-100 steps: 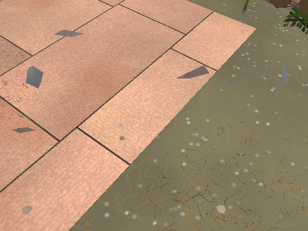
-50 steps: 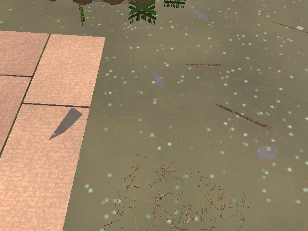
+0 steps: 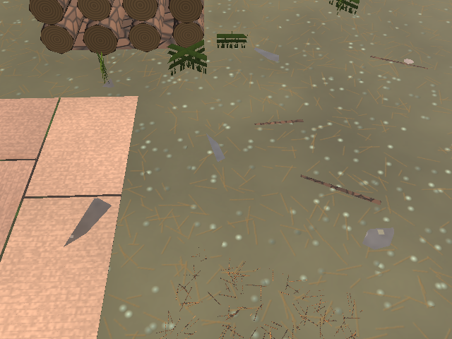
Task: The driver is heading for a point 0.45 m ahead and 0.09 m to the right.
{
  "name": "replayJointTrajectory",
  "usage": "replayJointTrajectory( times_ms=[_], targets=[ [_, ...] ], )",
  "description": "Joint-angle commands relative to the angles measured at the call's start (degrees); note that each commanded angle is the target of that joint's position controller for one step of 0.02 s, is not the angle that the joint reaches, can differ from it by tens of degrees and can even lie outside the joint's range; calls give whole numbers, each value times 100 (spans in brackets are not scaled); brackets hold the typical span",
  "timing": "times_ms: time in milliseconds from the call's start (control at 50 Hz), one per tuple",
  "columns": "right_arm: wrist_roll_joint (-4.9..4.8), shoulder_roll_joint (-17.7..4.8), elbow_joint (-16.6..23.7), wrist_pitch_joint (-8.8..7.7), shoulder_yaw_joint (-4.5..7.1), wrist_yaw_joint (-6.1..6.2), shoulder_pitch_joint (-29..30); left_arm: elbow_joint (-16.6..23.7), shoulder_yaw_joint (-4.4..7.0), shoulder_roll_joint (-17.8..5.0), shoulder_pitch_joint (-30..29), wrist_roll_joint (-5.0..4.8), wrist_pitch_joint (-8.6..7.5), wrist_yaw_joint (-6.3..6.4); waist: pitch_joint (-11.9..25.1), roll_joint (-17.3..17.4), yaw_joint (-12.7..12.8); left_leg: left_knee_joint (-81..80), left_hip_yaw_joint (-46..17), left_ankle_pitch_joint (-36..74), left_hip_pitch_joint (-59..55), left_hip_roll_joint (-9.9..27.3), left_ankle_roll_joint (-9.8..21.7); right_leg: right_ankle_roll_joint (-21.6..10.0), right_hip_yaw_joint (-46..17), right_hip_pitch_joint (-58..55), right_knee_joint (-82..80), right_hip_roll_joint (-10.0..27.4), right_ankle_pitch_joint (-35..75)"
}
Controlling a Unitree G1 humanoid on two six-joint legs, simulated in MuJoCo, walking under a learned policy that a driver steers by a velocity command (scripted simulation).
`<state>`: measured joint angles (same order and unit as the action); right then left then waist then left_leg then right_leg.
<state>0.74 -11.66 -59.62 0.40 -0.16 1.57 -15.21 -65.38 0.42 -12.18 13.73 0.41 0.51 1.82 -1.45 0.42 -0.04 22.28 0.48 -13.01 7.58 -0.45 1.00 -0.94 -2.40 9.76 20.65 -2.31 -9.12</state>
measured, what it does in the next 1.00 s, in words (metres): walks ahead: left foot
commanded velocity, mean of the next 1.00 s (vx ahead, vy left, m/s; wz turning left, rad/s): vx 0.28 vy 0.00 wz -0.01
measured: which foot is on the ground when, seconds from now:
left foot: down 0.00-0.40, up 0.42-0.82, down 0.84-1.00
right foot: down 0.00-0.84, up 0.86-1.00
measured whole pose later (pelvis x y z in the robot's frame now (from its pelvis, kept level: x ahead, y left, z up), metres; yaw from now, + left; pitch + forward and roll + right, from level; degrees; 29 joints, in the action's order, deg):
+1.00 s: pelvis +0.32 +0.01 -0.01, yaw -1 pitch +0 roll +0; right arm 0.8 -11.6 -57.8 -4.5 2.5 0.3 -11.3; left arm -60.6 2.3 -10.7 16.5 1.7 -3.7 0.9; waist -5.4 -1.3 0.5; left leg 24.4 7.0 -8.5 15.8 -3.3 6.2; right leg -2.9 -0.9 22.8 66.8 -0.5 -21.3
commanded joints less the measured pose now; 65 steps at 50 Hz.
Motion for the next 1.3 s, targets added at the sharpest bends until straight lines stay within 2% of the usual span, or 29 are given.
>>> replayJointTrajectory(
  times_ms=[20, 120, 200, 260, 300, 340, 380, 400, 420, 440, 460, 480, 540, 640, 720, 760, 800, 820, 840, 860, 880, 900, 920, 960, 1080, 1200, 1260, 1280, 1300],
  targets=[
    [-2, -527, 41, -44, 79, 22, -238, 36, 53, -491, 140, 1, -44, 24, -208, 11, -25, -574, -618, -79, 449, 595, 162, -147, -571, -30, -319, 547, 153],
    [-5, -435, -103, -54, 51, 35, -332, -83, 28, -396, 243, 1, -51, 37, -225, 25, -17, -551, -606, -22, 474, 572, 162, -142, -551, -22, -289, 559, 196],
    [27, -687, -102, 38, 181, 11, -475, -6, 95, -459, 316, 62, 3, 10, -448, 280, -59, -654, -907, -2807, 766, 499, 460, -351, -274, 663, 257, 130, -2321],
    [36, -789, -218, 43, 287, 20, -918, 257, 31, -37, 41, 153, -90, -88, -750, 830, -218, -1337, -2117, -3518, 433, 1367, 957, -308, 306, 1492, 1464, -79, -1607],
    [55, -819, -202, -24, 347, 5, -820, 396, 56, -121, -16, 170, -219, -148, -715, 724, -130, -1541, -2336, -3041, 555, 1690, 1128, -289, 384, 1436, 1910, 189, -1319],
    [43, -831, -104, -82, 387, -34, -475, 391, 66, -65, 267, 119, -324, -193, -694, 652, 114, -1274, -1808, -2725, 897, 1427, 1005, -359, 514, 799, 1259, 157, -1406],
    [7, -715, 48, -120, 397, -62, -79, 71, 106, -22, 1219, 57, -398, -155, -751, 406, 526, -422, -1122, -2614, 2019, 860, 780, -456, 506, -850, 225, -68, -1161],
    [23, -427, 196, -182, 323, -90, 104, -36, 192, -350, 1788, 110, -451, -88, -665, -499, 732, 918, -505, -2135, 2733, 393, 575, -584, -832, -1556, -569, 808, -1982],
    [17, -30, 427, -248, 220, -147, 210, -135, 349, -963, 2441, 74, -459, -76, -445, -1745, 849, 2602, 407, -1851, 3689, -275, 373, -1060, -3135, -1992, -1568, 2092, -3549],
    [198, -516, 508, -269, 324, -179, 391, -174, 360, -910, 2297, 110, -410, -66, -757, -1101, 669, 3517, 15, -1736, 3866, 36, 464, -1365, -3531, -1440, -1544, 2382, -3641],
    [178, -511, 507, -313, 334, -240, 464, 43, 299, -655, 1751, 117, -442, -87, -925, -542, 387, 3807, -164, -1187, 3881, 264, 494, -1297, -3013, -1126, -1486, 2149, -3206],
    [127, -388, 433, -369, 309, -295, 367, 169, 267, -532, 1445, 99, -502, -100, -864, -391, 217, 3816, -199, -742, 3718, 384, 456, -1164, -2475, -1007, -1527, 1886, -2498],
    [161, -380, 372, -363, 343, -387, 336, 202, 173, -271, 1418, 50, -641, -60, -533, -385, 57, 3642, 39, -44, 3415, 448, 241, -967, -1319, -1160, -1505, 1408, -443],
    [103, -218, 861, -264, 267, -373, 1437, 94, 102, -247, 1814, 55, -673, -47, -603, -504, 180, 2682, 447, 394, 3443, 304, 36, -1025, -523, -1073, -1322, 1204, 1665],
    [34, -212, 1159, -249, 209, -348, 2010, 71, 113, -395, 1892, 65, -682, -28, -678, -678, 251, 1478, 679, 718, 2649, 112, 226, -994, -283, -966, -1281, 1253, 2469],
    [30, -350, 1153, -272, 260, -289, 1758, 85, 134, -487, 1747, 65, -695, -24, -536, -649, 49, 1204, 721, 676, 2055, -43, 461, -903, -151, -1127, -896, 1356, 3660],
    [26, -565, 807, -357, 388, -192, 600, 91, 172, -606, 1614, 67, -678, -15, 57, -564, -447, 947, 700, 583, 863, -332, 661, -719, -17, -1324, 524, 1269, 5150],
    [68, -649, 487, -435, 453, -136, -326, 108, 184, -638, 1520, 22, -663, -19, 497, -461, -820, 509, 636, 1153, -251, -239, 749, -576, 141, -968, 1669, 1048, 4765],
    [215, -1047, 303, -498, 559, -82, -1161, 219, 127, -417, 1660, -34, -664, -32, 1118, -45, -968, 586, -476, 1380, -1635, 901, 919, -475, 267, 106, 3219, 722, 2657],
    [273, -1536, 339, -473, 649, -120, -1178, 169, 42, 250, 2597, -249, -590, -38, 1863, 1248, -477, 246, -3156, 3022, -2794, 2736, 1947, -225, 484, 1767, 5552, -342, -2355],
    [-51, -1380, 372, -415, 658, -168, -865, 159, 205, -341, 2214, -36, -545, -26, 1730, 384, -449, -200, -3413, 3123, -2003, 2442, 2001, -291, -221, 1749, 5894, -156, -1965],
    [-75, -962, 462, -437, 525, -163, -121, 332, 215, -262, 1633, 29, -528, -28, 791, 256, -174, -281, -2404, 3157, -1139, 2245, 1848, -278, -181, 1963, 5772, 113, -1530],
    [-44, -547, 476, -484, 414, -176, 133, 395, 209, -182, 1316, 101, -534, -34, 348, 21, -104, -422, -1765, 3671, -507, 1953, 1658, -269, -125, 1895, 5472, 277, -1299],
    [-25, -136, 322, -541, 271, -111, 98, 394, 234, -80, 1263, 189, -410, -93, 158, 193, 112, -623, -883, 4210, 145, 1497, 1360, -201, -82, 1486, 4883, 427, -1160],
    [79, -360, 128, -609, 141, -88, -131, 453, 157, 170, 838, 122, -122, -65, 284, 406, 348, -539, -2, 5022, 601, 1122, 1097, -69, 254, 833, 2830, 310, -703],
    [66, -322, -50, -406, 61, -24, -535, 483, 93, 19, 143, 60, -35, 8, 184, 490, 53, -544, -345, 2661, 653, 1209, 1012, -62, 351, 351, 1623, 327, -446],
    [46, -235, -79, -333, 26, 23, -587, 395, 54, -58, 226, 106, -119, 63, -106, 66, 143, -338, -520, 1099, 1005, 1049, 657, -137, -1, -433, 132, 616, 455],
    [52, -193, -57, -335, 31, 23, -763, 350, 83, -294, 413, 131, -187, 94, -23, -224, 15, -146, -415, 630, 1134, 821, 486, -200, -483, -795, 81, 1110, 1432],
    [-43, 174, -228, -285, -17, 10, -1454, 282, 88, -381, 187, 26, -185, 87, -69, -852, -403, -393, -168, -176, 915, 411, 356, -490, -701, -444, 180, 1307, 1725]
  ],
)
